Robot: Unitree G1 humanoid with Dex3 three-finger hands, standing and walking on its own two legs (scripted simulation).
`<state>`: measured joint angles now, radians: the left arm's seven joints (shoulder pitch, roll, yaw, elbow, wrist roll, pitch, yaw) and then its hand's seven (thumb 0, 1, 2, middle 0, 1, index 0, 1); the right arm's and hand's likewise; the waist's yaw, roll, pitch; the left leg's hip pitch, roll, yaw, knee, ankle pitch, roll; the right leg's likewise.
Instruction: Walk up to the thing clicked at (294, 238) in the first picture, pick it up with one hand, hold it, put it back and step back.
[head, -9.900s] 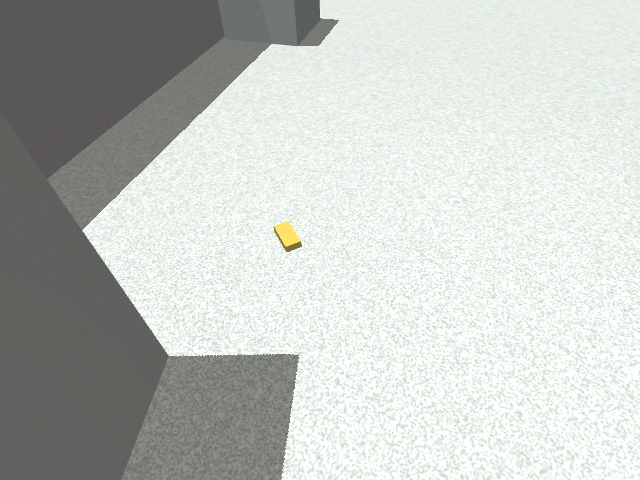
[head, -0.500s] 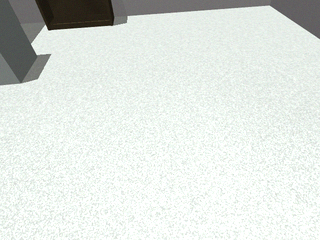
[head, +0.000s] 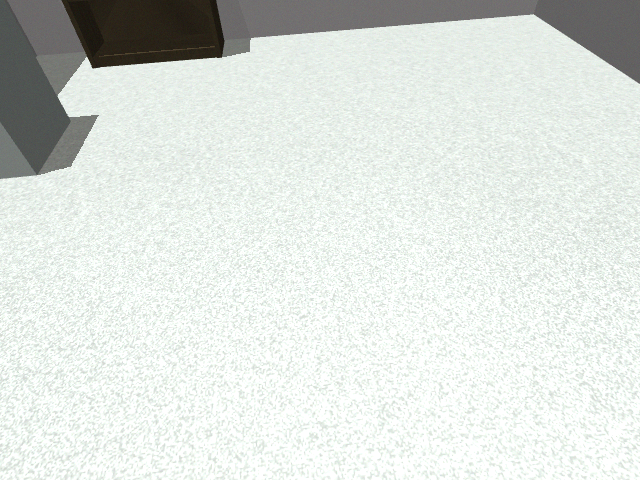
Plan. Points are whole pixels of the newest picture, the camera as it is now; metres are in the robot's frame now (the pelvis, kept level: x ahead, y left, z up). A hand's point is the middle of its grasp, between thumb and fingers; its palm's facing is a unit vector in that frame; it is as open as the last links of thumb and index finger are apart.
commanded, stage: stand
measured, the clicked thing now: out of the picture -0.09 +0.70 -0.77
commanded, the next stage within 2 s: walk up in 1.98 s
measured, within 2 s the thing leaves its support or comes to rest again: neither
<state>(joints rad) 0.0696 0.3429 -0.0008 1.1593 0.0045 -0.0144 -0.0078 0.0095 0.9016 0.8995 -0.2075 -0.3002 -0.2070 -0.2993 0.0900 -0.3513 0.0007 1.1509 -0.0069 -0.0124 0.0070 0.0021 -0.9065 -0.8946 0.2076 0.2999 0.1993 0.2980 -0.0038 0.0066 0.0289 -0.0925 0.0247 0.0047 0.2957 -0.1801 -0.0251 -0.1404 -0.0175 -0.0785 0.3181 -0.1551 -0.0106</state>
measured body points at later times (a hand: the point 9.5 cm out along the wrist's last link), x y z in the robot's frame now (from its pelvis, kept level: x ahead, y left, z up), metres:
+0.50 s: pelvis +0.00 -0.01 +0.00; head +0.01 -0.01 +0.45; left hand +0.08 +0.29 -0.13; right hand +0.09 -0.31 -0.14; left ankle -0.01 +0.13 -0.75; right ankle +0.01 -0.11 -0.75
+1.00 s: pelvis +0.00 -0.01 +0.00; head +0.01 -0.01 +0.45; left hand +0.08 +0.29 -0.13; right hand +0.07 -0.31 -0.14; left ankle -0.01 +0.13 -0.75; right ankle +0.01 -0.11 -0.75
